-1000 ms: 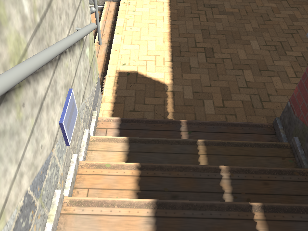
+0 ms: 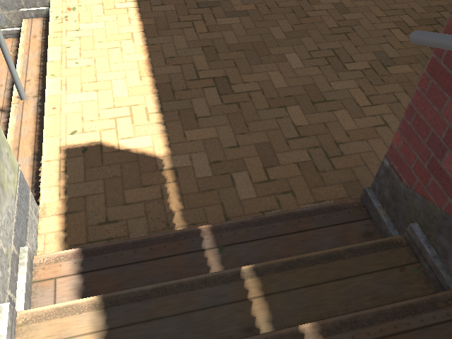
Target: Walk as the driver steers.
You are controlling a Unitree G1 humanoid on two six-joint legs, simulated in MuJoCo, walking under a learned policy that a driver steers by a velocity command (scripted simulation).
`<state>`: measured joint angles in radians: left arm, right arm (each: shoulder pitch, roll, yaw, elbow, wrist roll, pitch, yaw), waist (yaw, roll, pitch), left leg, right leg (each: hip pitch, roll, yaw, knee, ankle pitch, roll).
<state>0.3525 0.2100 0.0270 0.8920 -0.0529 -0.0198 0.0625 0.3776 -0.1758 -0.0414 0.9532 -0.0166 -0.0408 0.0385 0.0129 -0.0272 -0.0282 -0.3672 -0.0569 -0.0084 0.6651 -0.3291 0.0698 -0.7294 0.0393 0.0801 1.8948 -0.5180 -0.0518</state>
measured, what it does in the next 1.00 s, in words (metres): goes down: right foot 0.15 m lower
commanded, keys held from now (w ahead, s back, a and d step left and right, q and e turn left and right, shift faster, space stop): w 0.58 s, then w+q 0.42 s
